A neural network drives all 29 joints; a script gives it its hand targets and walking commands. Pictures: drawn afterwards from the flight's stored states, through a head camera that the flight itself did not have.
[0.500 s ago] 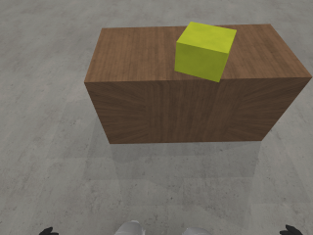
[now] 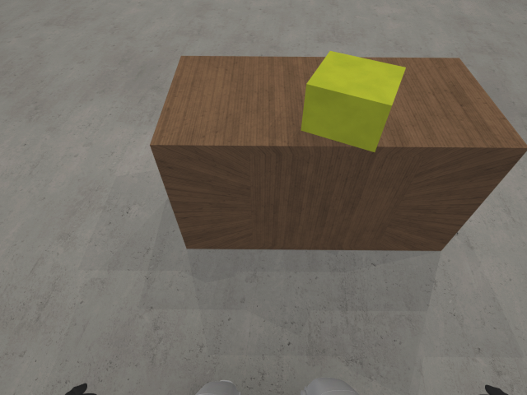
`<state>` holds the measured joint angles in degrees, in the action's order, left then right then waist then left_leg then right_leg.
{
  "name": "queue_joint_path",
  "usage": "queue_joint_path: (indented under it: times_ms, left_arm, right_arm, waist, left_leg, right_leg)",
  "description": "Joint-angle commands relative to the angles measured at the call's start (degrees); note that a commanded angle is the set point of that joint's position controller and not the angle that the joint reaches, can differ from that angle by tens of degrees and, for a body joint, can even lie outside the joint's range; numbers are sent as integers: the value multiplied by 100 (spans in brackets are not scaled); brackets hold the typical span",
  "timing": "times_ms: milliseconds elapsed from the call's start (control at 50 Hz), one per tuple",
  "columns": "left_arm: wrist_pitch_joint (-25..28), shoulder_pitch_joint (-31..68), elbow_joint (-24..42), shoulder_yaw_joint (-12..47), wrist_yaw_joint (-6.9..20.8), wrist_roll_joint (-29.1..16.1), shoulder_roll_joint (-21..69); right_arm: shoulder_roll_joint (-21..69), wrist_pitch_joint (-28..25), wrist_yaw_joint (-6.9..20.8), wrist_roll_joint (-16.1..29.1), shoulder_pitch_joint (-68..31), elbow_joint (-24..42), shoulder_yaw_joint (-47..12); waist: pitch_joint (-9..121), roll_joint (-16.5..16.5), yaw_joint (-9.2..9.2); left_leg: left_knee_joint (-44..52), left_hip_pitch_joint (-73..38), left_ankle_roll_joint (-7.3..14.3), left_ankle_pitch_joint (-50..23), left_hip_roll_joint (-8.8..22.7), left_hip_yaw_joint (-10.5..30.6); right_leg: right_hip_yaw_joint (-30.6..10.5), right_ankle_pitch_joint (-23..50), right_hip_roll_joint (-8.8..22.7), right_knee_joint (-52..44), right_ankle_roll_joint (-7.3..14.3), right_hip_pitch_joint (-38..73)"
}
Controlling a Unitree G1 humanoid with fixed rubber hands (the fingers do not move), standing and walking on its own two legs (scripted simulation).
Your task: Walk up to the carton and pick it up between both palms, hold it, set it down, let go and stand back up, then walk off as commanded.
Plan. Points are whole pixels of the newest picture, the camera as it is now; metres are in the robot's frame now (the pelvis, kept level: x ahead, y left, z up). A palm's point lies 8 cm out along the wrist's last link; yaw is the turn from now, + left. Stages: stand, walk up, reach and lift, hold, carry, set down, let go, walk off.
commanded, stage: walk up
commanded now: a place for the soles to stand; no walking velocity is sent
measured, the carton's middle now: (351, 100) +0.88 -0.25 -0.08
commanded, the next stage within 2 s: none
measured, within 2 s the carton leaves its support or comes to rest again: neither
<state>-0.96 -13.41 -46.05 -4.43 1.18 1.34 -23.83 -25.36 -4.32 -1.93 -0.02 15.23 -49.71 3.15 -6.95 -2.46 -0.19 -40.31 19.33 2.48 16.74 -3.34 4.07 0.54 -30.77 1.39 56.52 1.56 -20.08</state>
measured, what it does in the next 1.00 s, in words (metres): steps on the spot: right foot, then left foot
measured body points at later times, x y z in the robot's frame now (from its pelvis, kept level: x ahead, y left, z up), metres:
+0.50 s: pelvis +0.01 -0.01 +0.00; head +0.04 +0.00 +0.45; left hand +0.10 +0.31 -0.11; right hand +0.10 -0.35 -0.10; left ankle +0.06 +0.11 -0.71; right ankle +0.01 -0.11 -0.70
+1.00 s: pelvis +0.01 -0.02 +0.00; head +0.03 -0.01 +0.45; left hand +0.09 +0.31 -0.11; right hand +0.11 -0.35 -0.10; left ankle +0.06 +0.12 -0.71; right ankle +0.02 -0.13 -0.71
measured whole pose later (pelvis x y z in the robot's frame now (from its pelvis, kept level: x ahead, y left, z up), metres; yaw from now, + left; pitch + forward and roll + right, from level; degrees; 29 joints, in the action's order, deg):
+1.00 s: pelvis +0.01 -0.02 +0.00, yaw +1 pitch -3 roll +1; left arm 0.4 -13.8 -47.8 -4.4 0.5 1.4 -23.5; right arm -24.5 -4.4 -1.2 0.0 13.1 -49.7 2.6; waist -5.7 -1.8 -0.2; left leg -41.5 20.9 0.7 18.0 -2.5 4.3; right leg 1.0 -29.1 1.2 46.5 1.3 -18.5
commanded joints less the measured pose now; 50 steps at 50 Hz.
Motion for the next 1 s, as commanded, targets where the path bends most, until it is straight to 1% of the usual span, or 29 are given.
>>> queue_joint_path:
  times_ms: [0, 40, 60, 80, 100, 120, 160, 220, 280, 340, 400, 420, 440, 460, 480, 520, 620, 640, 660, 680, 700, 720, 780, 820, 840, 860, 880, 920, 980]
  left_arm:
    - [149, -185, 232, -451, 47, 17, -1122]
    - [252, -731, -2, -430, -14, 12, -934]
    - [321, -1009, -83, -464, -81, 81, -1042]
    - [376, -715, 103, -506, -135, 141, -1453]
    - [376, -280, 253, -499, -172, 119, -1555]
    - [376, -182, 253, -562, -160, 111, -1760]
    - [389, -26, 289, -471, -171, 75, -1409]
    - [401, -418, 201, -405, -206, 15, -1208]
    - [340, -571, 256, -413, -241, 16, -1267]
    - [299, -382, 335, -391, -221, 1, -1291]
    - [238, 286, 543, -317, -142, -84, -1171]
    - [236, 380, 628, -258, -119, -119, -942]
    - [201, 376, 686, -175, -110, -102, -663]
    - [112, 448, 567, -219, -158, -85, -1024]
    - [110, 384, 528, -240, -148, -41, -1157]
    - [150, 241, 401, -303, -66, -49, -1103]
    - [275, -463, -5, -320, -62, -35, -877]
    - [329, -580, -27, -349, -95, 18, -967]
    - [400, -574, 34, -391, -137, 99, -1268]
    - [425, -213, 142, -415, -155, 80, -1476]
    - [423, -17, 167, -447, -130, 80, -1611]
    - [431, 117, 155, -439, -115, 78, -1593]
    - [394, 353, 231, -312, -71, 7, -1276]
    - [320, 376, 291, -272, -42, -30, -1121]
    - [289, 388, 346, -236, -31, -37, -998]
    - [247, 406, 392, -232, -19, -40, -924]
    - [187, 427, 412, -233, -37, -42, -947]
    - [188, 332, 393, -319, -32, -16, -1156]
    - [297, -283, 103, -355, -16, -33, -1016]
  right_arm:
    - [-1499, -6, 4, -228, -231, 421, 398]
    - [-1334, 74, 37, -162, -522, 485, 341]
    - [-932, 123, 42, -99, -487, 477, 202]
    - [-477, 123, 32, 20, -201, 459, 79]
    - [-794, 139, -24, -11, -323, 352, 143]
    - [-1177, 150, -46, -75, -258, 251, 239]
    - [-1170, 121, -45, -10, -130, 135, 231]
    - [-934, 88, -24, -17, -55, 158, 133]
    - [-798, 105, -40, -12, -198, 261, 103]
    - [-798, 62, -58, -37, -180, 287, 105]
    - [-892, -89, -84, -107, 536, 40, 181]
    - [-1217, -132, -127, -162, 870, -20, 266]
    - [-1545, -143, -147, -220, 734, 125, 327]
    - [-1656, -120, -105, -155, 447, 189, 340]
    - [-1683, -89, -94, -165, 247, 216, 364]
    - [-1546, -53, -71, -199, -212, 326, 306]
    - [-1210, 52, 33, -161, -676, 399, 202]
    - [-976, 79, 45, -101, -666, 398, 119]
    - [-699, 93, 44, -6, -546, 424, 66]
    - [-780, 120, 29, -16, -584, 360, 89]
    - [-1075, 127, 8, -70, -549, 236, 177]
    - [-1135, 101, 17, -85, -398, 143, 198]
    - [-893, -79, 71, -36, 8, 25, 111]
    - [-971, -130, 48, -98, 238, -26, 192]
    - [-1133, -142, 15, -142, 369, -10, 262]
    - [-1487, -153, -9, -169, 368, 33, 330]
    - [-1742, -131, -10, -187, 321, 74, 367]
    - [-1684, -96, -10, -177, 159, 163, 400]
    - [-1457, -20, 18, -168, -399, 295, 300]
  waist:
    - [128, 795, -69]
    - [683, 583, -418]
    - [858, -190, -522]
    - [662, -1460, -390]
    - [475, -758, -303]
    - [494, -438, -287]
    - [278, -179, -165]
    - [748, -582, -224]
    - [854, -748, -335]
    - [830, -739, -286]
    - [1138, -282, 285]
    - [1451, 341, 441]
    - [1269, 1101, 396]
    - [1199, 937, 286]
    - [780, 829, 187]
    - [121, 892, 31]
    - [579, 745, -329]
    - [829, 360, -396]
    - [916, -581, -350]
    - [620, -629, -290]
    - [642, -322, -226]
    - [442, -323, -120]
    - [600, -476, 163]
    - [904, -394, 193]
    - [1091, -115, 241]
    - [1070, 598, 232]
    - [963, 989, 207]
    - [536, 676, 143]
    - [541, 854, -247]
  left_leg:
    - [1953, 464, 1162, 1997, 1582, 2498]
    - [1001, 585, 815, 1001, 1223, 1657]
    - [-214, 884, 414, 447, 749, 929]
    - [-1379, 1789, -111, 915, -134, 229]
    - [-1486, 2103, -251, 1329, -177, 235]
    - [-1593, 1890, -168, 1447, 40, 390]
    - [-1458, 1741, -165, 1117, 221, 259]
    - [-1200, 1653, -118, 833, 228, -194]
    - [-993, 1577, -92, 921, 211, -512]
    - [-468, 1063, -33, 851, 265, -699]
    - [790, -942, 174, -444, 113, -563]
    - [1059, -1771, 523, -1041, 767, 828]
    - [1679, -1794, 1127, -1103, 1927, 3086]
    - [1829, -1247, 1576, -283, 2268, 3512]
    - [1927, -766, 1669, 255, 2307, 3555]
    - [1974, 87, 1385, 996, 1844, 2808]
    - [1179, 610, 758, 243, 1233, 1667]
    - [514, 779, 429, -110, 955, 1149]
    - [-625, 1114, -9, -211, 383, 514]
    - [-801, 1554, -198, 1002, -67, 49]
    - [-1145, 1259, -142, 1500, 131, 155]
    - [-1120, 1153, -101, 1616, 246, 75]
    - [301, 125, 30, 431, 287, -515]
    - [643, -792, 123, -291, 203, -260]
    - [791, -1191, 320, -434, 580, 541]
    - [1307, -1212, 776, 43, 1376, 2174]
    - [1808, -934, 1282, 771, 1969, 3180]
    - [1901, -574, 1483, 990, 2091, 3260]
    - [1373, 102, 1043, 330, 1569, 2192]
  right_leg:
    - [-275, 22, 122, -1020, 53, -140]
    - [-124, 727, 28, -2593, 120, 1078]
    - [-923, 365, 391, -3744, 120, 1651]
    - [-2667, 468, 1374, -4224, 175, 1797]
    - [-3106, 642, 1811, -4173, 436, 1613]
    - [-3150, 332, 2000, -4138, 660, 1272]
    - [-2365, 1863, 1633, -3637, 471, 1374]
    - [-1540, 4869, 1333, -2887, 413, 2088]
    - [-1335, 5768, 1308, -2543, 496, 2282]
    - [-1322, 5369, 1378, -2425, 714, 1785]
    - [-721, 4160, 977, -1539, 575, 403]
    - [-465, 3463, 521, -626, 244, -407]
    - [-82, 1192, -117, 0, -107, -1267]
    - [-422, -904, -125, 77, -61, -1152]
    - [-556, -1013, -95, 191, -23, -1117]
    - [-461, -651, 65, -263, 54, -759]
    - [-64, 801, -47, -2480, 122, 1024]
    - [-641, 807, 267, -3204, 224, 1468]
    - [-2069, 821, 1104, -3793, 417, 1642]
    - [-2854, 598, 1709, -4032, 684, 1502]
    - [-2989, 261, 2016, -4006, 1024, 1069]
    - [-2854, 550, 2021, -3823, 1186, 879]
    - [-1412, 1822, 1317, -2993, 882, 530]
    - [-829, 1998, 872, -2317, 575, 91]
    - [-608, 1723, 622, -1792, 384, -305]
    - [-271, 846, 80, -1023, 96, -850]
    - [-58, -514, -165, -663, 44, -1081]
    - [-422, -653, 34, -355, 82, -1056]
    - [-193, 244, 47, -1718, 176, 45]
